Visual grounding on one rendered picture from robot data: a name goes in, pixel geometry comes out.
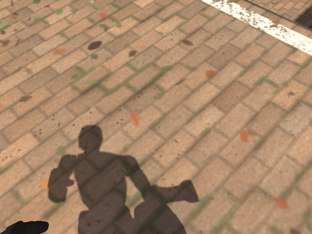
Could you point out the robot left hand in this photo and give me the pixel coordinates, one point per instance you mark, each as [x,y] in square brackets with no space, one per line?
[30,227]

